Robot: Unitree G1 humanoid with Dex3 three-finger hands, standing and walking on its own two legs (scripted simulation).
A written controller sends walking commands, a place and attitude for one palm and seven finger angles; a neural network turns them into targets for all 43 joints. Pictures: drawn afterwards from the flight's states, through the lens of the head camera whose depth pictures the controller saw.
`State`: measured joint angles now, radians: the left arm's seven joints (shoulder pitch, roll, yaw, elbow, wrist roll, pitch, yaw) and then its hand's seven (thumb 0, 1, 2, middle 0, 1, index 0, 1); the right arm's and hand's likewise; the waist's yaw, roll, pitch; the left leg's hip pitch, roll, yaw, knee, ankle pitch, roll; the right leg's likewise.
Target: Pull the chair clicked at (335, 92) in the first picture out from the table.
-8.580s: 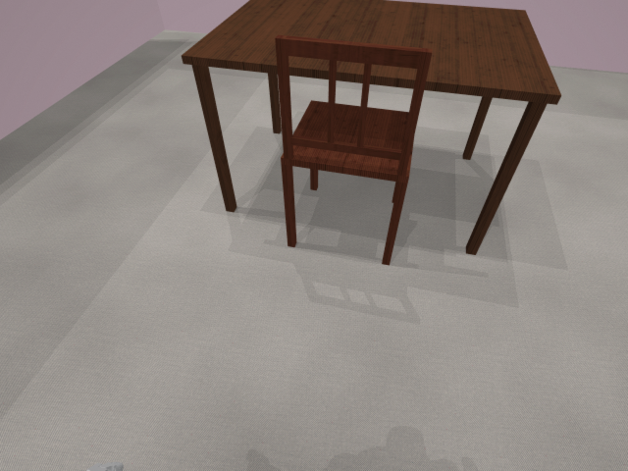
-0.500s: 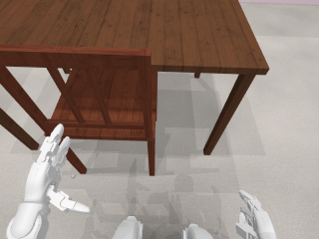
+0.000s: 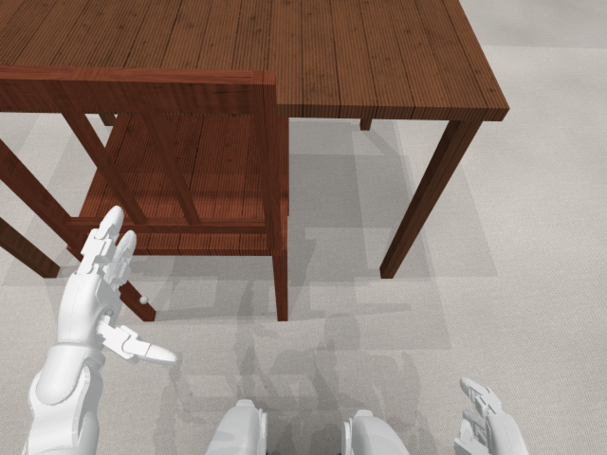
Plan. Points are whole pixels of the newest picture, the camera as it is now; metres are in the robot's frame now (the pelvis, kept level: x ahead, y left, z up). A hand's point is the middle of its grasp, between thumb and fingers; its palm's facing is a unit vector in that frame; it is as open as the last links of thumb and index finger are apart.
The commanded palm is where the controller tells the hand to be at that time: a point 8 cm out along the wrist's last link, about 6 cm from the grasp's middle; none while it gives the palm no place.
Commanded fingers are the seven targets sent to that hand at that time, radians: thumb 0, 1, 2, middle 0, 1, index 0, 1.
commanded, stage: aim the fingers beside a spindle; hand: left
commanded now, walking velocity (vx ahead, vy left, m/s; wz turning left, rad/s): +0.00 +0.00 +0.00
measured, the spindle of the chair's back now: (111, 174) +0.51 +0.32 +0.01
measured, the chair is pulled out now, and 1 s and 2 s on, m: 0.00 0.00 0.00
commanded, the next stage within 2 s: push the fingers through the gap in 1.34 s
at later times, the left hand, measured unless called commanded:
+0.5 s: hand (163, 269) +0.35 +0.20 +0.01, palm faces +0.01 -1.00 -0.04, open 17.0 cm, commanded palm +0.33 +0.25 +0.01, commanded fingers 0.00 -0.50 0.30 -0.06 -0.08 -0.06 -0.08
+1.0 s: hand (166, 264) +0.36 +0.20 +0.00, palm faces +0.03 -1.00 -0.04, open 16.9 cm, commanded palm +0.34 +0.25 +0.01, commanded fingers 0.00 -0.50 0.30 -0.06 -0.08 -0.06 -0.08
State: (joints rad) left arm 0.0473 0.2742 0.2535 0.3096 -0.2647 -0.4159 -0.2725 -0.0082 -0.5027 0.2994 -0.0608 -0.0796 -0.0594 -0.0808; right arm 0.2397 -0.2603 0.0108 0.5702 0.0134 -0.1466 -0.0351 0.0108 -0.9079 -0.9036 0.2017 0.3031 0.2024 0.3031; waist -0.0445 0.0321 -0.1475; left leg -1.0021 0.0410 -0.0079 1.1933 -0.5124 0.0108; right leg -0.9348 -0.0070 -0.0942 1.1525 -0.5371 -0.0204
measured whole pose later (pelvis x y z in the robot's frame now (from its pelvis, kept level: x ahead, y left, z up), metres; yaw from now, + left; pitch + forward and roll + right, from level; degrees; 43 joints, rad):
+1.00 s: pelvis +0.00 +0.01 -0.02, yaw -1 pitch +23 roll -2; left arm -0.21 0.29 0.29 0.54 -0.21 -0.46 -0.22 -0.01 -0.50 0.30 -0.06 -0.08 -0.06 -0.08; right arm 0.24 -0.25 0.01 0.58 0.01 -0.03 -0.01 0.01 -0.91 -0.90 0.20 0.30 0.20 0.30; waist -0.07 0.03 -0.16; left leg -1.13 0.05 0.01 1.27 -0.54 0.02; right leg -1.08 0.00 -0.07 1.23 -0.55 -0.01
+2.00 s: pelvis -0.01 +0.01 -0.02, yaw -2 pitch +24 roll -3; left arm -0.45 0.34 0.32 0.76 -0.17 -0.47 -0.20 -0.01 -0.50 0.30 -0.06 -0.08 -0.06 -0.08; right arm 0.26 -0.26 0.01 0.61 0.00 -0.01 -0.01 0.01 -0.91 -0.90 0.20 0.30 0.20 0.30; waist -0.10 0.03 -0.16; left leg -1.18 0.05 0.01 1.30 -0.54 0.02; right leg -1.12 0.00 -0.07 1.25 -0.55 -0.01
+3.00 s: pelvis -0.01 +0.02 -0.03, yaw -3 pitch +26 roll -4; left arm -0.68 0.44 0.41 0.97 -0.12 -0.49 -0.21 -0.01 -0.50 0.30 -0.06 -0.08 -0.06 -0.08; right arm 0.30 -0.26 0.03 0.62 -0.03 0.08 0.01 0.00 -0.91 -0.90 0.20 0.30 0.20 0.30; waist -0.15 0.03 -0.14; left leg -1.24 0.06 0.00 1.31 -0.54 0.04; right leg -1.17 0.01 -0.07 1.25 -0.54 0.00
